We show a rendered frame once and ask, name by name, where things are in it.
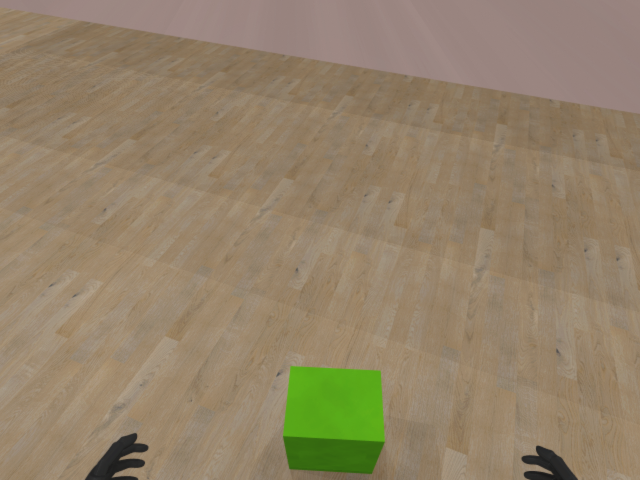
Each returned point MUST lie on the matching carton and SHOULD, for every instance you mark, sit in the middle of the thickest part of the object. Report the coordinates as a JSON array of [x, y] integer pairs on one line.
[[334, 419]]

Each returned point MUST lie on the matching robot right hand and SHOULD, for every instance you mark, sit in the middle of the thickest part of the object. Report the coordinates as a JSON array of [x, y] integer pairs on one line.
[[550, 461]]

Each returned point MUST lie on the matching robot left hand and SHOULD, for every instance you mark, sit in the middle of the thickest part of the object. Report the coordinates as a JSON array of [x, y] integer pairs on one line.
[[110, 464]]

